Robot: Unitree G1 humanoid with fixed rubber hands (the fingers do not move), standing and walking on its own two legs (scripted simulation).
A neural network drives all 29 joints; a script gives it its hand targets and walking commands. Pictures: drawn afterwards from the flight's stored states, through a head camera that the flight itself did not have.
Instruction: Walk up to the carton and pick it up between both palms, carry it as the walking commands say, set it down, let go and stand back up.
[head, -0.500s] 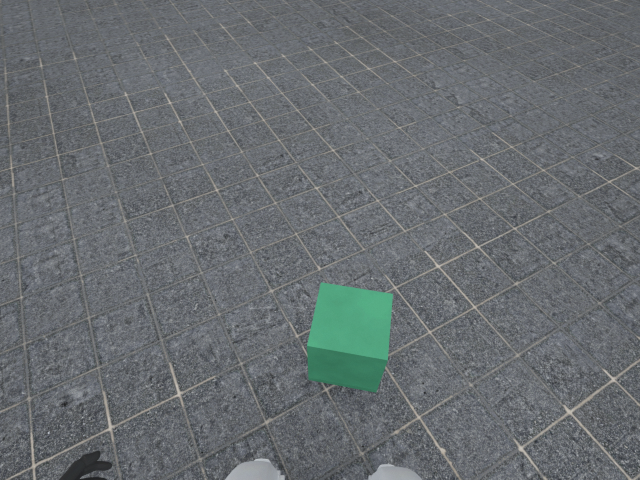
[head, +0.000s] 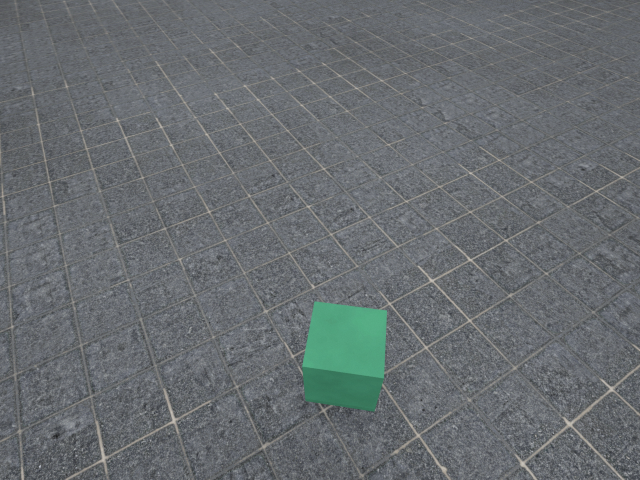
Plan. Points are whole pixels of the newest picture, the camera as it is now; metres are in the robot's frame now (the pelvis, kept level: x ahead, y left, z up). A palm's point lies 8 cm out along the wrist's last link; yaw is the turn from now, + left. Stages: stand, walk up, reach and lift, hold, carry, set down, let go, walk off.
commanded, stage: walk up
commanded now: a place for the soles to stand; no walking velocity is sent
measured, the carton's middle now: (344, 357) +0.56 -0.05 -0.61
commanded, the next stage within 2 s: none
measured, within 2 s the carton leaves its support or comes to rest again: neither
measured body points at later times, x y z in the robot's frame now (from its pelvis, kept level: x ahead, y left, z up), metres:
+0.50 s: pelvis +0.08 +0.05 +0.00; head +0.07 +0.06 +0.45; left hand +0.14 +0.39 -0.11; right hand +0.17 -0.28 -0.09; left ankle +0.13 +0.17 -0.71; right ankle +0.14 -0.11 -0.67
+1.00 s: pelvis +0.13 +0.02 -0.01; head +0.15 +0.00 +0.44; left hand +0.23 +0.36 -0.09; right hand +0.21 -0.30 -0.12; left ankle +0.14 +0.16 -0.70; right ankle +0.18 -0.11 -0.71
